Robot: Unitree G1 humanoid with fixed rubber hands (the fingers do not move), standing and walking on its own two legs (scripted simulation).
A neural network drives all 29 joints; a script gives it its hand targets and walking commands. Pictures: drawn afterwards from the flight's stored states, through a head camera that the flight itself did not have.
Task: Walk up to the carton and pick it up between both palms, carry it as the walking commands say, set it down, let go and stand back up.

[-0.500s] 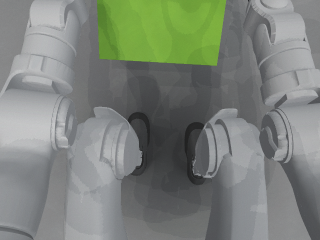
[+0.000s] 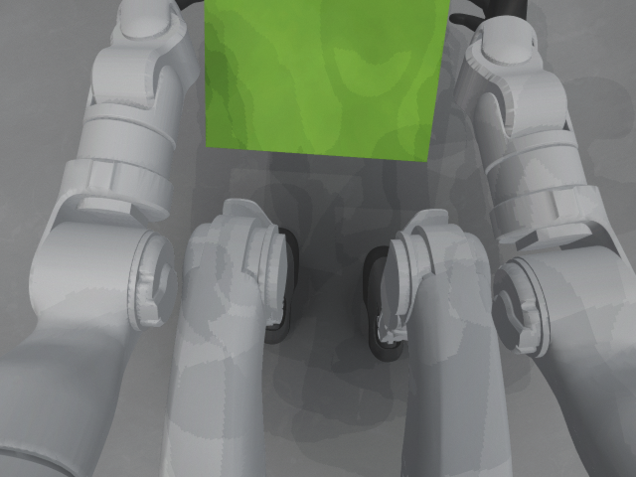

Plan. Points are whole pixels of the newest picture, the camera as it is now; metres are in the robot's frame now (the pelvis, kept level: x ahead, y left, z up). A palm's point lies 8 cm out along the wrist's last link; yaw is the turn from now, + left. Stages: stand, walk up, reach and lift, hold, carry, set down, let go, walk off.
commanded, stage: reach and lift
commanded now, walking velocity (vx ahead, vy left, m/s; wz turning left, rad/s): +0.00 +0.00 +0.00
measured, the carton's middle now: (324, 23) +0.56 +0.04 -0.20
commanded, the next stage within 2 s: none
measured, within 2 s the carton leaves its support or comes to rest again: neither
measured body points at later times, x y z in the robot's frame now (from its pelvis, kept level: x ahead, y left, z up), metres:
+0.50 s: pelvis -0.01 +0.00 +0.05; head +0.30 +0.02 +0.36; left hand +0.54 +0.19 -0.02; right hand +0.53 -0.13 -0.03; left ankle +0.16 +0.10 -0.36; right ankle +0.14 -0.10 -0.36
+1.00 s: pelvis +0.00 +0.00 +0.10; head +0.28 +0.02 +0.45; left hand +0.51 +0.19 +0.03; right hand +0.52 -0.12 +0.03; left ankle +0.16 +0.10 -0.36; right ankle +0.14 -0.10 -0.36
